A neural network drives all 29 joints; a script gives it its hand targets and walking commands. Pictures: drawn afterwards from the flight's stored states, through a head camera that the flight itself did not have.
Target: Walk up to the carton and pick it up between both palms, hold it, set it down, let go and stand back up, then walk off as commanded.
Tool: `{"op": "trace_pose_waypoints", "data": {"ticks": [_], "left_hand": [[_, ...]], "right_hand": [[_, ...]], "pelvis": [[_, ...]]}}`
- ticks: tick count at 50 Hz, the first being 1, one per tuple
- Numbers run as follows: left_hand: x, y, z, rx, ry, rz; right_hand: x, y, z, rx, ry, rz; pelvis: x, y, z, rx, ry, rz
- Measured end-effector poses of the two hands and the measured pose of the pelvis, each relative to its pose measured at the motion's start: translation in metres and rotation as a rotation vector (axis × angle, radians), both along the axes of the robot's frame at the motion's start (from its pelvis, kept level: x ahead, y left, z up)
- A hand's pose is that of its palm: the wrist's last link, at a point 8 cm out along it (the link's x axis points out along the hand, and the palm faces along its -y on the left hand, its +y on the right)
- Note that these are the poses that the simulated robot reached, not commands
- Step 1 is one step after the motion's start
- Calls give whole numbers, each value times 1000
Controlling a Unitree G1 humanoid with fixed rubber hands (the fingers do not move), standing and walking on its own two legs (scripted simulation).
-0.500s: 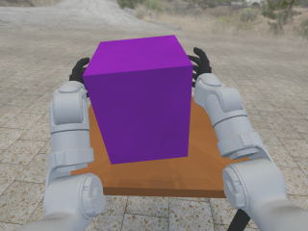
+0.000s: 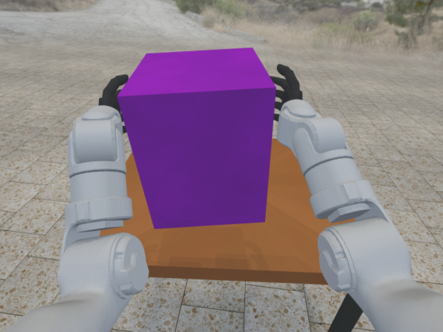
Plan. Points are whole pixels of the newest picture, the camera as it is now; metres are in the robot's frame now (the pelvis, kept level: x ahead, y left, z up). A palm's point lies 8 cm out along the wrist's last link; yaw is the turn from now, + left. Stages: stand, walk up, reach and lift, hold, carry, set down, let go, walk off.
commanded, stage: hold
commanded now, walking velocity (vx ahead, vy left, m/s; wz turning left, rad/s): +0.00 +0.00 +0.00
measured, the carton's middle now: (204, 136) +0.39 +0.01 +0.25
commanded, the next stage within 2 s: none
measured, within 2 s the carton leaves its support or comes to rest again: neither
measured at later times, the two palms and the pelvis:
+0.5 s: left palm (111, 122) +0.37 +0.17 +0.29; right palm (286, 111) +0.36 -0.12 +0.31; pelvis +0.01 +0.01 +0.00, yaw +0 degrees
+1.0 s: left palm (111, 123) +0.36 +0.16 +0.29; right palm (288, 112) +0.36 -0.13 +0.31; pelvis +0.01 +0.01 +0.00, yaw -1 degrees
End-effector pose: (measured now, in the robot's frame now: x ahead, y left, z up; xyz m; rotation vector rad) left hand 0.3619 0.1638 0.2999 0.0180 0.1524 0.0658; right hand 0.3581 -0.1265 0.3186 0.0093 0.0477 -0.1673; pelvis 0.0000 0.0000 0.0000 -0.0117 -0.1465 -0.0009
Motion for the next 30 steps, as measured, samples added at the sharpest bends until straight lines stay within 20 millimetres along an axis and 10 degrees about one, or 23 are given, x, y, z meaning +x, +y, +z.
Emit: {"op": "trace_pose_waypoints", "data": {"ticks": [30], "left_hand": [[7,3,-12,9,5,-3]], "right_hand": [[7,3,-9,11,10,-1]], "pelvis": [[11,10,0,-4,4,-12]]}}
